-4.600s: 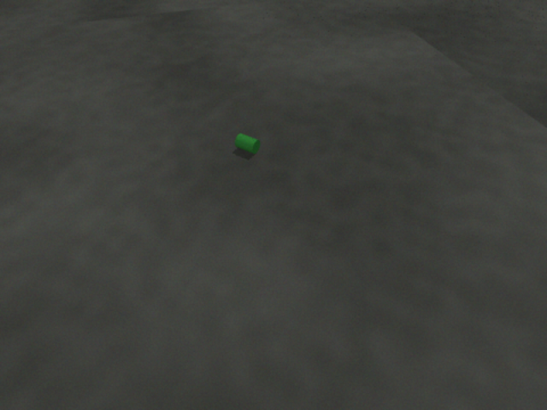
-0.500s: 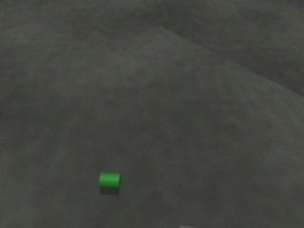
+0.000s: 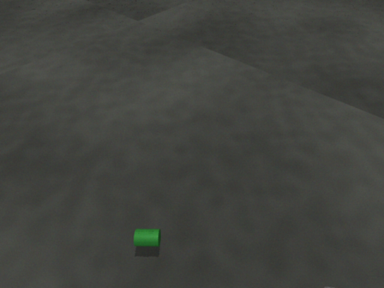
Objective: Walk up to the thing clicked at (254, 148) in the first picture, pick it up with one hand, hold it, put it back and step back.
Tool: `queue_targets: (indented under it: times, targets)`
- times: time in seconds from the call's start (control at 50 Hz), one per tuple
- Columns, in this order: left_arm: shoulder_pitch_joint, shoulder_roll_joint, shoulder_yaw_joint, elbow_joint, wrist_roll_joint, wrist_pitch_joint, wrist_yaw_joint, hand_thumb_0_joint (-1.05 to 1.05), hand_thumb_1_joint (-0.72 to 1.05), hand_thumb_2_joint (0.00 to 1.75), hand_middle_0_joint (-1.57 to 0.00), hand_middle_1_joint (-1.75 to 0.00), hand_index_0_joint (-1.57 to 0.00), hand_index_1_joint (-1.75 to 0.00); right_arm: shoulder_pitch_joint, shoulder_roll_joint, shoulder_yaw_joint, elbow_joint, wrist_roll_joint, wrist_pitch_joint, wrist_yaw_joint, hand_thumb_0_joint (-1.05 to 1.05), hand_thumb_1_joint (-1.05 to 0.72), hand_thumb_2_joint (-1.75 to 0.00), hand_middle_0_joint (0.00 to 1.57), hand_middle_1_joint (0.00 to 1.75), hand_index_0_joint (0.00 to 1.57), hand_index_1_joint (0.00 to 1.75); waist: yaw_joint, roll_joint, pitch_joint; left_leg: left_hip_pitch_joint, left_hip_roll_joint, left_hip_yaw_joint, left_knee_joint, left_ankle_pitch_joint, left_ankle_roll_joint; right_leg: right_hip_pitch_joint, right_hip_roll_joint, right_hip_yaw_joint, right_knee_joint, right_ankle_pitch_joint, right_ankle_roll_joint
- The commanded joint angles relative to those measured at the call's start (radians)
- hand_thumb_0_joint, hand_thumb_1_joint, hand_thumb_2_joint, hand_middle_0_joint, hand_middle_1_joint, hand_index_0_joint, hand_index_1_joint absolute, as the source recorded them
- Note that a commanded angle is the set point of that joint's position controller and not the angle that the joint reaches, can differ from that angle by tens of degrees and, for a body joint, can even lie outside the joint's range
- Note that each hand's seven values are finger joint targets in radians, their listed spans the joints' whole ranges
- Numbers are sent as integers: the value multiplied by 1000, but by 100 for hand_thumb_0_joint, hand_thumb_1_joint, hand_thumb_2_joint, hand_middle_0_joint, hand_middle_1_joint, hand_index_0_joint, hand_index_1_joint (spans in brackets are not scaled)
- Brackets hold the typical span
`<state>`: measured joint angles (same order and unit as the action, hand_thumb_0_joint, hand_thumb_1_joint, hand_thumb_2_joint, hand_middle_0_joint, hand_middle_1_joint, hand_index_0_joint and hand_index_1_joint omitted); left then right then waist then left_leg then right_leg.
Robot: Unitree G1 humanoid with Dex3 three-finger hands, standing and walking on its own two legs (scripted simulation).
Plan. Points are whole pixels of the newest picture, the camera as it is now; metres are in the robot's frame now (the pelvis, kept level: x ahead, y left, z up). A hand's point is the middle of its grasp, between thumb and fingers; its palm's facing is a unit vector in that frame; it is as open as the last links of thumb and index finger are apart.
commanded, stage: walk up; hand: left
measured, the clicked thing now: (147, 237) +0.50 +0.25 -0.72
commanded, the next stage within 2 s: stand in 1.34 s
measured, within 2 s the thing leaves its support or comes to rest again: neither
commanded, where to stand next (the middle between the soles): +0.12 -0.02 m, yaw +0 degrees
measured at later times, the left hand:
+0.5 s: hand out of the picture +0.12 +0.25 -0.15, palm faces -0.02 -0.95 -0.30, open 7.4 cm
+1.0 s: hand out of the picture +0.10 +0.25 -0.14, palm faces -0.01 -0.95 -0.32, open 7.4 cm
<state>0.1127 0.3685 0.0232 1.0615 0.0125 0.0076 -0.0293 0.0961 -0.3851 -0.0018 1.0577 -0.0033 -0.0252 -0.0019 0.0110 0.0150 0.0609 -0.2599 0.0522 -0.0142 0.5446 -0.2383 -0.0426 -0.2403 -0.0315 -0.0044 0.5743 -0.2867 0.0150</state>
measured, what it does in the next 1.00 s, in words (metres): stands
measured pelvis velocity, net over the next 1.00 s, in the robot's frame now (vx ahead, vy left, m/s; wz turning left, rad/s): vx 0.02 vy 0.00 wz -0.01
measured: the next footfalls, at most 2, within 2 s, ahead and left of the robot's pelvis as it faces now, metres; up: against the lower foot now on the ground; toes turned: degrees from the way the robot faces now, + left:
none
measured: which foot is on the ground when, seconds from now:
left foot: down 0.00-1.00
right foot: down 0.00-1.00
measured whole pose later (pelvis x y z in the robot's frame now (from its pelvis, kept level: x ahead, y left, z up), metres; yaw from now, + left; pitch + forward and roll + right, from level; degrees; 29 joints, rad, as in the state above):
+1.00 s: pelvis +0.02 +0.00 +0.01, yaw -1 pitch -2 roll +0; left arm 0.10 0.34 0.03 1.12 0.01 0.02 -0.03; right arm 0.09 -0.36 -0.01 1.12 -0.01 -0.02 0.00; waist 0.01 0.01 0.05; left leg -0.15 0.06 0.00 0.35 -0.17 -0.05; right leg -0.13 -0.03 0.00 0.37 -0.21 0.02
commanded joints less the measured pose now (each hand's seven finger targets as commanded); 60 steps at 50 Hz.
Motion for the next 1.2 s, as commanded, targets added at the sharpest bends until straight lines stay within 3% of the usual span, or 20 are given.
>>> queue_targets:
  times: [0.0, 0.12, 0.2, 0.28, 0.36, 0.58, 1.08, 1.18]
  targets:
    - [-91, 225, 49, -55, -2, -16, 13, 0, 90, 90, -20, -30, -20, -30, -29, -200, -46, -33, -8, -21, -8, 0, -90, -90, 20, 30, 20, 30, -11, -88, -26, 35, 38, -59, -130, -59, 65, -56, -93, 134, -228, -120, -67]
    - [-94, 212, 51, -47, -3, -13, 11, 0, 90, 90, -20, -30, -20, -30, -23, -199, -45, -7, -12, -26, -8, 0, -90, -90, 20, 30, 20, 30, -9, -59, -51, 68, 42, -51, -163, -12, 56, -19, -90, 127, -262, -99, -60]
    - [-82, 200, 50, -37, -6, -11, 11, 0, 90, 90, -20, -30, -20, -30, -21, -205, -43, 1, -10, -31, -12, 0, -90, -90, 20, 30, 20, 30, -3, -23, -74, 50, 62, -66, -197, 31, 60, 56, -80, 96, -233, 27, -52]
    - [-68, 195, 48, -26, -7, -8, 12, 0, 90, 90, -20, -30, -20, -30, -18, -207, -42, 4, -6, -36, -18, 0, -90, -90, 20, 30, 20, 30, -1, -2, -118, 70, 73, -59, -197, 144, 64, 114, -79, 75, -200, 170, -47]
    - [-82, 189, 45, -23, -11, -5, 15, 0, 90, 90, -20, -30, -20, -30, -11, -203, -43, 9, -6, -32, -21, 0, -90, -90, 20, 30, 20, 30, -12, -2, -122, 84, 75, -45, -193, 204, 58, 120, -80, 70, -206, 217, -45]
    - [-85, 185, 40, -2, -8, -4, 16, 0, 90, 90, -20, -30, -20, -30, -36, -202, -48, 10, -6, -27, -21, 0, -90, -90, 20, 30, 20, 30, -14, -21, -120, 130, 82, -37, -209, 242, 61, 121, -83, 63, -225, 246, -35]
    - [-67, 190, 53, -11, 2, -9, 18, 0, 90, 90, -20, -30, -20, -30, -38, -179, -47, 5, -8, -17, -16, 0, -90, -90, 20, 30, 20, 30, -15, -38, -87, 132, 64, -20, -231, 141, 51, 104, -84, 80, -276, 180, -36]
    - [-47, 186, 56, -12, 0, -7, 20, 0, 90, 90, -20, -30, -20, -30, -37, -182, -50, 2, -8, -16, -18, 0, -90, -90, 20, 30, 20, 30, -11, -26, -89, 139, 69, -24, -224, 166, 54, 105, -75, 70, -269, 184, -37]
